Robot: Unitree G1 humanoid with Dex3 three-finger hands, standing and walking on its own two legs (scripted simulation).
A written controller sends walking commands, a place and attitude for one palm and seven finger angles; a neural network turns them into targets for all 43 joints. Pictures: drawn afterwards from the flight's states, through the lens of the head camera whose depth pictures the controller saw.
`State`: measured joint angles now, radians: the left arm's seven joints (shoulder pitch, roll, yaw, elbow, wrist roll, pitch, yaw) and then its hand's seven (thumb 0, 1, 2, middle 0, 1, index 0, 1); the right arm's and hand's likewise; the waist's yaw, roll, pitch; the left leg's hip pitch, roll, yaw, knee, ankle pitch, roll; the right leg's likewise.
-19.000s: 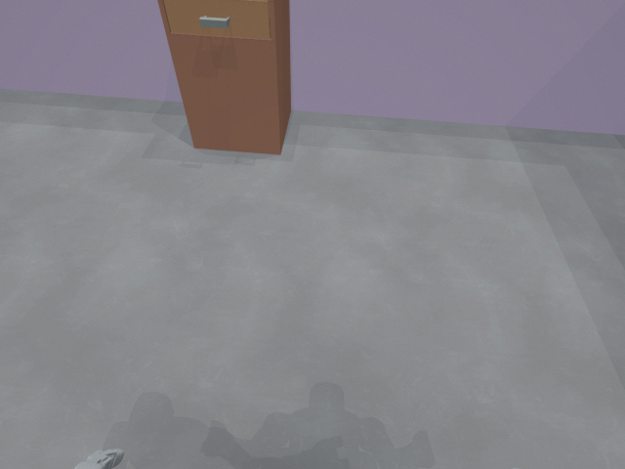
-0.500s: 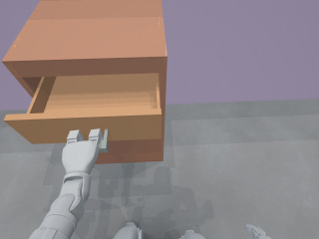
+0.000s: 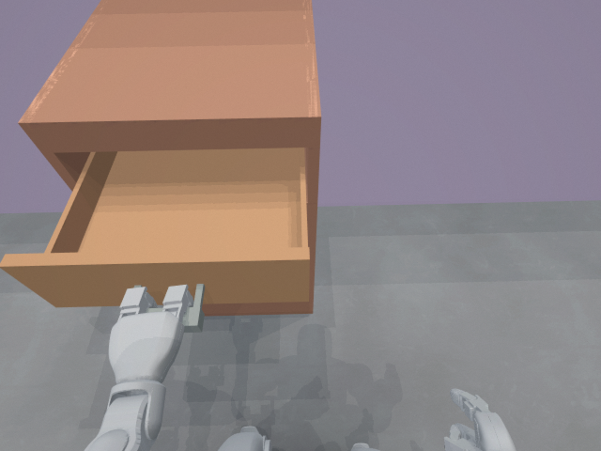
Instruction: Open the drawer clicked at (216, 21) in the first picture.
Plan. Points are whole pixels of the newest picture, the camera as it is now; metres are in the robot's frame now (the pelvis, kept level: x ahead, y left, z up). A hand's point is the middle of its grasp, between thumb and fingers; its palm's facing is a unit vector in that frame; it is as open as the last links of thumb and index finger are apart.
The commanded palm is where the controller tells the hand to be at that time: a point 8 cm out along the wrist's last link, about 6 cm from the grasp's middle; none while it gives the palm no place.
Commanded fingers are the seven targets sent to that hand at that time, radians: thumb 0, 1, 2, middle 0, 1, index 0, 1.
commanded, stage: pull the drawer open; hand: left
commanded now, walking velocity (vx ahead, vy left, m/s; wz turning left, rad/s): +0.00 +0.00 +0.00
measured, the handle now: (165, 305) +0.32 +0.22 -0.03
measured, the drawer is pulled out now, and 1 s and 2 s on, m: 0.22 0.30 0.30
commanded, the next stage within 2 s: open the thumb to release the handle in 0.74 s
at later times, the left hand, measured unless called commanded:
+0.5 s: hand (153, 406) +0.19 +0.20 -0.05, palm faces -0.03 -0.09 -1.00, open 6.2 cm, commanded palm +0.15 +0.21 +0.00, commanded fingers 0.00 0.90 0.90 -0.40 -1.35 -0.40 -1.35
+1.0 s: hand (153, 412) +0.19 +0.20 -0.05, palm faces +0.03 -0.06 -1.00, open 6.3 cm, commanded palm +0.17 +0.21 +0.00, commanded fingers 0.00 0.27 0.63 -0.35 -1.28 -0.35 -1.28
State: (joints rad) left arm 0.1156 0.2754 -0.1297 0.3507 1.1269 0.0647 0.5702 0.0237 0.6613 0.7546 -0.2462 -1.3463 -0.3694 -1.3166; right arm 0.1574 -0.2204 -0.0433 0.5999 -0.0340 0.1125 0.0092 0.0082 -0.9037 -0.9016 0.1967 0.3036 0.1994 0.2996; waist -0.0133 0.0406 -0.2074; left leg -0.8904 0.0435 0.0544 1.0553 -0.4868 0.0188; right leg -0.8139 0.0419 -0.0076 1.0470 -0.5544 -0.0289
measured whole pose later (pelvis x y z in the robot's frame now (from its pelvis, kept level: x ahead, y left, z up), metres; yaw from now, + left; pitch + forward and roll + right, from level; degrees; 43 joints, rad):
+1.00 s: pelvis -0.02 -0.02 -0.03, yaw +2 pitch +18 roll +0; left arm 0.35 0.29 -0.11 0.13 1.13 0.00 0.62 0.02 0.61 0.75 -0.30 -1.33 -0.38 -1.30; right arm 0.13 -0.24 -0.04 0.57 -0.06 0.11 0.01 0.01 -0.90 -0.90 0.20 0.30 0.20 0.30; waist 0.03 0.05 -0.21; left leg -1.00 0.04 0.02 1.19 -0.51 0.00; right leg -0.92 0.03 -0.04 1.21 -0.60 -0.06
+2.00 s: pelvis -0.04 -0.01 -0.01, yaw +2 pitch +15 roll +0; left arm 0.21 0.29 -0.16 0.26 1.10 0.05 0.56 0.00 -0.48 0.30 -0.35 -1.21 -0.35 -1.22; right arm 0.13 -0.21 -0.02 0.61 -0.03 0.10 -0.04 0.01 -0.90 -0.90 0.20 0.30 0.20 0.30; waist 0.02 0.06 -0.18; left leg -0.90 0.03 0.01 1.08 -0.44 0.00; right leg -0.82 0.03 -0.05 1.09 -0.53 -0.05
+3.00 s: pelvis -0.02 -0.01 +0.03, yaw +2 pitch +8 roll +0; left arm 0.33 0.33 -0.15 0.00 1.04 0.07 0.41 0.00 -0.49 0.30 -0.32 -1.20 -0.34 -1.21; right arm 0.13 -0.23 -0.02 0.57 -0.02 0.11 0.00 0.01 -0.90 -0.90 0.20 0.30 0.20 0.30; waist 0.05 0.07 -0.13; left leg -0.62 0.02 0.03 0.86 -0.39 0.00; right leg -0.55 0.03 -0.03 0.88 -0.48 -0.04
